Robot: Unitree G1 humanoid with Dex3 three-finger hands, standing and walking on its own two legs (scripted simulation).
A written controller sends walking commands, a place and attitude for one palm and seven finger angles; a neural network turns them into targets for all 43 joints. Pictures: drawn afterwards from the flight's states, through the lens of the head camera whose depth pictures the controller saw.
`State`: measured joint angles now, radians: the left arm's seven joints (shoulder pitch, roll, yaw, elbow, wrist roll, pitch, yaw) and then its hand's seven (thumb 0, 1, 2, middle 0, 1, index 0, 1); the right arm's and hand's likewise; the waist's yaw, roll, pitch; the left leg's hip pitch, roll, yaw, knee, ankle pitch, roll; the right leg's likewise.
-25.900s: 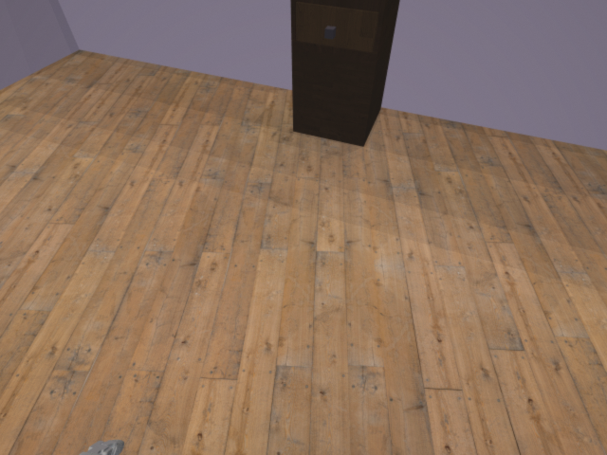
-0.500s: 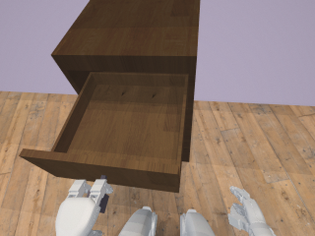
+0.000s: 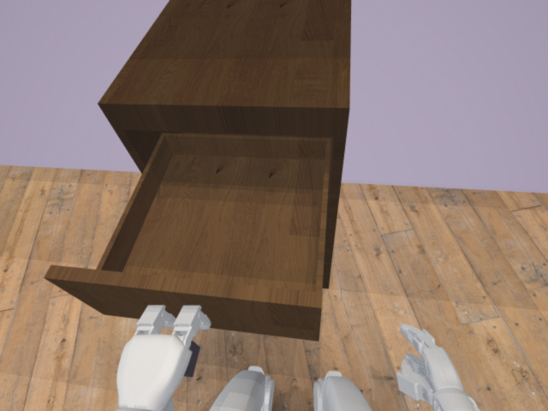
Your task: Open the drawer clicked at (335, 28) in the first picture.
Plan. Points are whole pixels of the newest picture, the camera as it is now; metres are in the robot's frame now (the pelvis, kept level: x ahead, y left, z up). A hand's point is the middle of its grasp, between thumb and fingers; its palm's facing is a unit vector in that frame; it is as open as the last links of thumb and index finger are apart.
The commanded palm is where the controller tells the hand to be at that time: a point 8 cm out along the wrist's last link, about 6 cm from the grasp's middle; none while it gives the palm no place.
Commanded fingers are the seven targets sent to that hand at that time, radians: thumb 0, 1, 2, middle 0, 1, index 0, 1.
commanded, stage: lift the hand off the handle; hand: left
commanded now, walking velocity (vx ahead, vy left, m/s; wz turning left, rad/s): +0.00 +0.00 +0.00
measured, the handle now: (183, 341) +0.23 +0.16 -0.03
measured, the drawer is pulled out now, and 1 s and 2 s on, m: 0.30 0.30 0.30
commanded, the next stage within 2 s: none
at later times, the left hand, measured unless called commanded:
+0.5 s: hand (164, 367) +0.19 +0.17 +0.00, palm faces -0.08 -0.19 -0.98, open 13.8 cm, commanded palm +0.17 +0.16 +0.05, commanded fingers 0.00 -0.50 0.30 -0.30 -1.20 -0.30 -1.20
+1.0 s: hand (153, 367) +0.18 +0.17 +0.04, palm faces -0.07 -0.19 -0.98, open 13.8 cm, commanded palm +0.16 +0.17 +0.09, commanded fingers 0.00 -0.50 0.30 -0.30 -1.20 -0.30 -1.20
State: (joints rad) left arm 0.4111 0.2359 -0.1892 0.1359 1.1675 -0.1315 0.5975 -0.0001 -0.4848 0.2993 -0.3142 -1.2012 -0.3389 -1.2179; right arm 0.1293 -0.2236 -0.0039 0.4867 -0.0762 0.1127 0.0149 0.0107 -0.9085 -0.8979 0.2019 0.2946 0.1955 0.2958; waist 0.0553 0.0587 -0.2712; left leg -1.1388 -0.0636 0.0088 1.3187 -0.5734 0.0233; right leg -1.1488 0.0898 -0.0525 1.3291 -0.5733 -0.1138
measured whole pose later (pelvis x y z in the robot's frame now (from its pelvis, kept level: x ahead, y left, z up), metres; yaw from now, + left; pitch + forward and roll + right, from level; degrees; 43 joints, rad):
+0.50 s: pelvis +0.02 +0.01 +0.02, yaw -1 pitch +20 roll +1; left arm 0.54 0.24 -0.23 -0.01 1.14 -0.09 0.55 0.00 -0.49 0.30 -0.31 -1.20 -0.32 -1.20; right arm 0.16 -0.24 0.01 0.41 -0.07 0.13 0.05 0.01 -0.91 -0.90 0.20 0.29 0.20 0.30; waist 0.06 0.06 -0.27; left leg -1.00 -0.06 0.02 1.22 -0.57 0.04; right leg -1.01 0.10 -0.03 1.23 -0.56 -0.10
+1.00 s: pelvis +0.03 +0.01 +0.04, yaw -2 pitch +17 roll +1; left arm 0.64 0.26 -0.22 -0.12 1.12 -0.09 0.51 0.00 -0.49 0.30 -0.31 -1.20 -0.32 -1.20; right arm 0.19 -0.24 0.01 0.37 -0.07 0.14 0.08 0.01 -0.91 -0.90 0.20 0.29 0.20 0.30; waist 0.08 0.06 -0.25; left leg -0.87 -0.06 0.02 1.12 -0.55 0.04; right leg -0.89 0.10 -0.01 1.14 -0.54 -0.10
